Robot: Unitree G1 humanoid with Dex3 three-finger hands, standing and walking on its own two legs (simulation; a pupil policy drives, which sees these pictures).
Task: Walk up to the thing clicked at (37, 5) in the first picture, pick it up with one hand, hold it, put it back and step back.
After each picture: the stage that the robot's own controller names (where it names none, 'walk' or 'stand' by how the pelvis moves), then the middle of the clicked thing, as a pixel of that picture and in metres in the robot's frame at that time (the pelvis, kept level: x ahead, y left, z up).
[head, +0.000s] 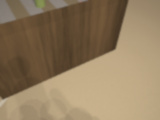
stand; out of the picture +1.04 +0.33 +0.07
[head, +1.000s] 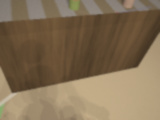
walk; out of the picture +0.97 +0.08 +0.09
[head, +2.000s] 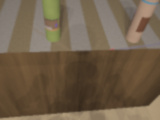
rise first; (51, 14) +0.62 +0.16 +0.11
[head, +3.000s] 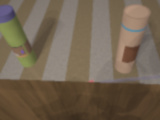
rise first; (17, 40) +0.47 +0.28 +0.10
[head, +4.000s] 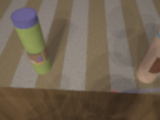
stand; (35, 46) +0.43 +0.19 +0.10
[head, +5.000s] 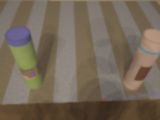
stand; (27, 61) +0.40 +0.21 +0.07
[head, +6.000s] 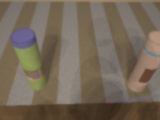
stand; (32, 63) +0.40 +0.19 +0.07
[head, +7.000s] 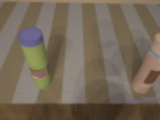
stand; (38, 62) +0.40 +0.18 +0.07
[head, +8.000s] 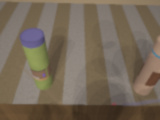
stand; (39, 62) +0.40 +0.17 +0.07
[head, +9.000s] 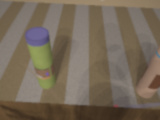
rise first; (43, 61) +0.41 +0.17 +0.07
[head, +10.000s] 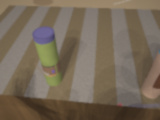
go down; (49, 59) +0.42 +0.17 +0.07
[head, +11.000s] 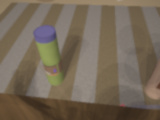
go down; (51, 58) +0.42 +0.17 +0.07
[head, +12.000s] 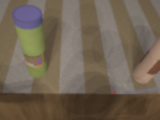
go down; (33, 47) +0.42 +0.15 +0.10
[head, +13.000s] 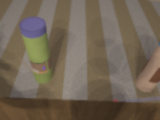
approach; (39, 55) +0.42 +0.15 +0.09
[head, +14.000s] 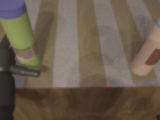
close; (22, 40) +0.43 +0.18 +0.13
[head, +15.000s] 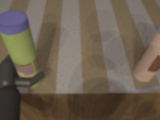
lift; (24, 55) +0.38 +0.18 +0.13
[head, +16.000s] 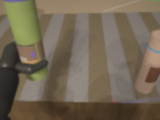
lift; (28, 38) +0.35 +0.16 +0.26
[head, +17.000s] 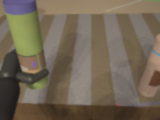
hold; (30, 48) +0.33 +0.16 +0.24
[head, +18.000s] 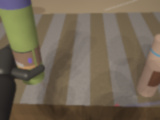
hold; (25, 43) +0.33 +0.16 +0.25
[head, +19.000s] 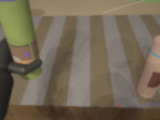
crouch; (21, 37) +0.33 +0.17 +0.27
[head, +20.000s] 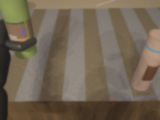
crouch; (17, 17) +0.41 +0.19 +0.27
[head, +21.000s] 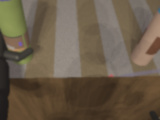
lower; (14, 28) +0.46 +0.19 +0.14
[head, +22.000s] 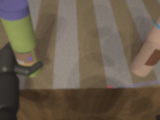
lower; (24, 43) +0.42 +0.17 +0.13
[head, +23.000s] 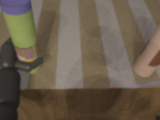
lower; (25, 39) +0.43 +0.17 +0.13
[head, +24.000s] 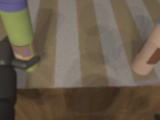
lower; (22, 37) +0.44 +0.18 +0.13
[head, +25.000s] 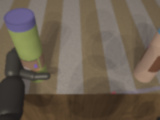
open; (30, 51) +0.40 +0.16 +0.12
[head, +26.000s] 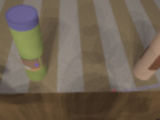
sink last; (31, 49) +0.40 +0.15 +0.12
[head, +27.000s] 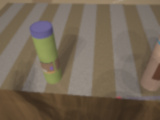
stand; (48, 55) +0.42 +0.17 +0.10
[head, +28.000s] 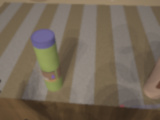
stand; (49, 64) +0.39 +0.15 +0.08
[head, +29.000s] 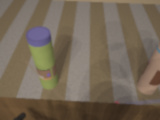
stand; (45, 62) +0.40 +0.16 +0.08
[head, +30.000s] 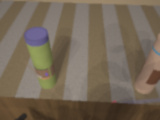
stand; (43, 61) +0.40 +0.17 +0.08
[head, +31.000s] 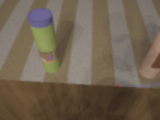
walk; (47, 45) +0.45 +0.15 +0.09
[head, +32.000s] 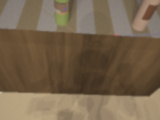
walk; out of the picture +0.69 +0.12 +0.09
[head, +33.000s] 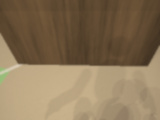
walk; out of the picture +1.06 +0.20 +0.10
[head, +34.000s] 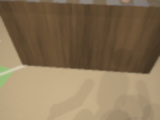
stand; out of the picture +1.10 +0.13 +0.09
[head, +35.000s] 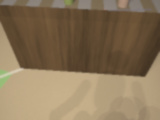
stand; out of the picture +1.11 +0.13 +0.07
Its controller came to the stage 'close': yes
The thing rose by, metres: 0.20
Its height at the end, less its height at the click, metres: +0.00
